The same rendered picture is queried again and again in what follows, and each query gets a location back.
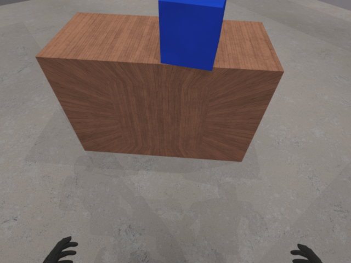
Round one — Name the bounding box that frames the carton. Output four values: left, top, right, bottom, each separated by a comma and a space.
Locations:
158, 0, 227, 71

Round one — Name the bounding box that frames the robot right hand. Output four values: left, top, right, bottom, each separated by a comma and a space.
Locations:
290, 244, 322, 263

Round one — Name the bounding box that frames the pedestal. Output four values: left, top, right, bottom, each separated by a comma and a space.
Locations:
35, 12, 284, 162

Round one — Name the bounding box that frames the robot left hand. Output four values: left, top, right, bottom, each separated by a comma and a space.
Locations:
43, 236, 78, 263

